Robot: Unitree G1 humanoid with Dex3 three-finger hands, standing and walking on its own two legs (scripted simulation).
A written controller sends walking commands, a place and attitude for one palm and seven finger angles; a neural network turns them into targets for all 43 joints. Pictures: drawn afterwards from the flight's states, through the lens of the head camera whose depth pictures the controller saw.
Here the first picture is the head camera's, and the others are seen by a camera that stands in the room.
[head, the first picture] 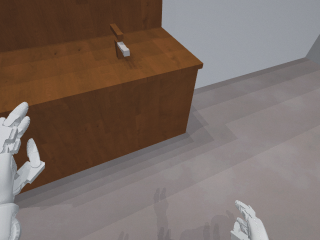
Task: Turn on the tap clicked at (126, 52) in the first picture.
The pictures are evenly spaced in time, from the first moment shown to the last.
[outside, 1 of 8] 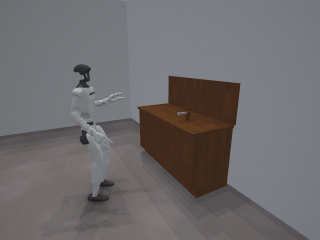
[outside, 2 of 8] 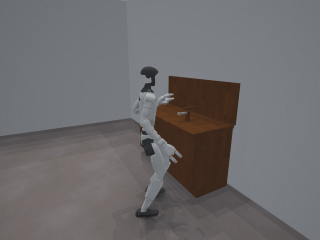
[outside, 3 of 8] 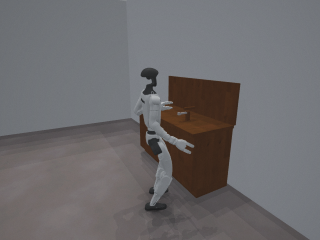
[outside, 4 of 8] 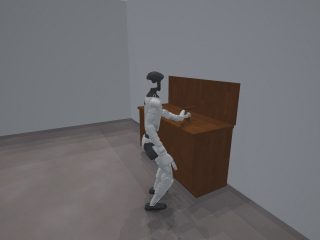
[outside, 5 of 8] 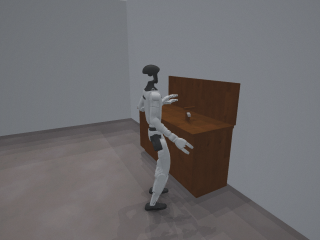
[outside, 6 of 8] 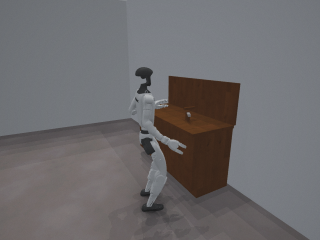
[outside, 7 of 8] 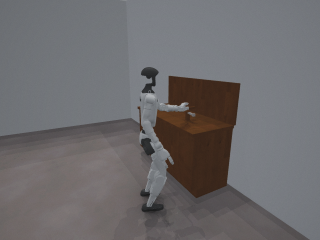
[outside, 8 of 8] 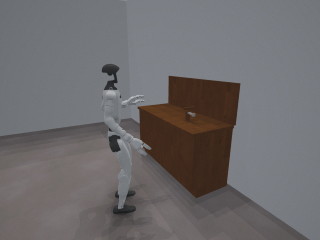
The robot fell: no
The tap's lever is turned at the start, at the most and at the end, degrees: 0 87 85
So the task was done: yes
